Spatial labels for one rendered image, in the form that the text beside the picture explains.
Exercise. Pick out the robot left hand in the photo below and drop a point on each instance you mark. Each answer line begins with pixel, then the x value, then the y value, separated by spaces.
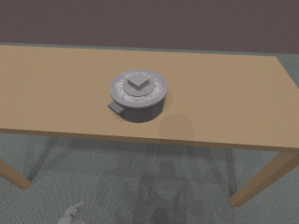
pixel 71 213

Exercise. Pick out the knob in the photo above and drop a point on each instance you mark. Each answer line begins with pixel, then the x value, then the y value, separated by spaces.
pixel 138 81

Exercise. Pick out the pot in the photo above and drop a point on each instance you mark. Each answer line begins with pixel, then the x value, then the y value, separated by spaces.
pixel 137 115

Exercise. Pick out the lid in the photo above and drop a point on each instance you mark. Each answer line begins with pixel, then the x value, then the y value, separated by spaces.
pixel 126 95

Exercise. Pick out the table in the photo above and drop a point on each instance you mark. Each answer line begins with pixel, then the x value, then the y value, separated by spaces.
pixel 213 100

